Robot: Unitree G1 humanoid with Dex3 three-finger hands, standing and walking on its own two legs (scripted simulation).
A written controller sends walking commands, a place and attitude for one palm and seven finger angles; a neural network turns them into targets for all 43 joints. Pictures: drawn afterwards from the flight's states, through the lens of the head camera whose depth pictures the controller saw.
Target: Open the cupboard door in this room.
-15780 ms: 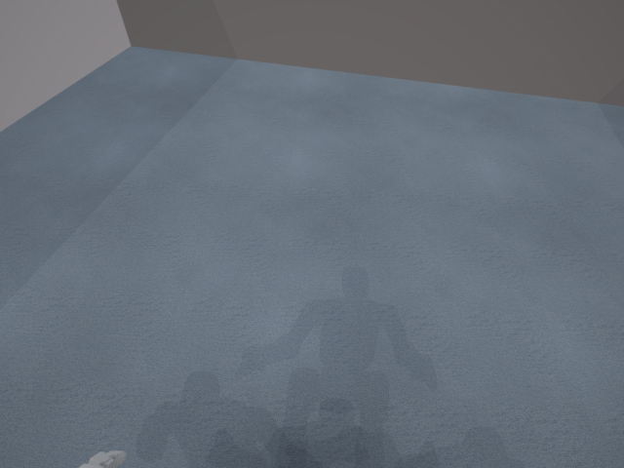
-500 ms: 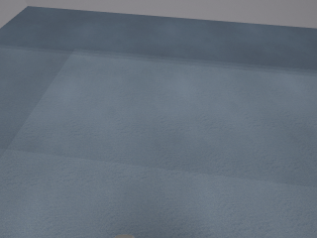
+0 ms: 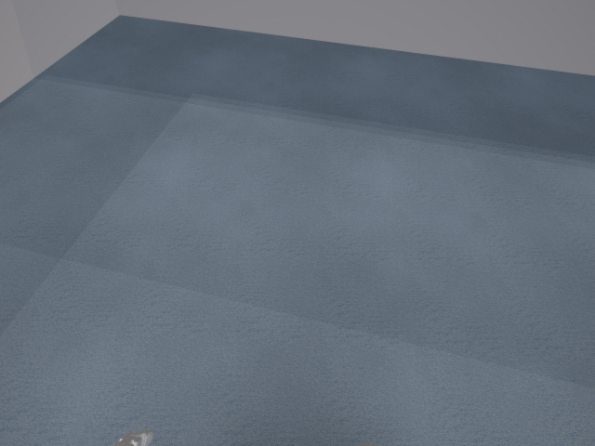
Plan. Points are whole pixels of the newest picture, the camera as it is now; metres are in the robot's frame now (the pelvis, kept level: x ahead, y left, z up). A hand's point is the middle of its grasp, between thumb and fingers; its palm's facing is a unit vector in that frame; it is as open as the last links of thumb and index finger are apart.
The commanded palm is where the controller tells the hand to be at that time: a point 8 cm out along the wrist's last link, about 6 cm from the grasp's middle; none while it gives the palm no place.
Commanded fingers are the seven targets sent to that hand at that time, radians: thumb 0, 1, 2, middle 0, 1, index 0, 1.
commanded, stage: turn or walk to find it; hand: left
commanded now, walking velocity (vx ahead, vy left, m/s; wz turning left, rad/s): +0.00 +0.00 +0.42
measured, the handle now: out of the picture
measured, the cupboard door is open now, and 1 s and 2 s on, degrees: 0 0 0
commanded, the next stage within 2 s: none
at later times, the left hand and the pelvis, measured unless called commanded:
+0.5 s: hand out of the picture -0.04 +0.14 -0.16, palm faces +0.28 -0.92 -0.28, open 7.3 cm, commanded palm none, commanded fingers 0.00 0.90 0.90 -0.20 -0.30 -0.20 -0.30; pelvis -0.02 -0.06 +0.00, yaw +15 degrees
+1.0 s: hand out of the picture -0.09 +0.21 -0.17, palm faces +0.46 -0.85 -0.24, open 7.4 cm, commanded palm none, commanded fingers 0.00 0.90 0.90 -0.20 -0.30 -0.20 -0.30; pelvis -0.06 -0.01 +0.00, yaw +26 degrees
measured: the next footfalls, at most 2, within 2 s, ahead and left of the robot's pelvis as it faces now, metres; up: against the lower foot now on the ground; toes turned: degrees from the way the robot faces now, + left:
right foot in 0.10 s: +0.03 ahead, -0.13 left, +0.00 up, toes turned +0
left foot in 0.68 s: -0.07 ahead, +0.09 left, +0.00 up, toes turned +24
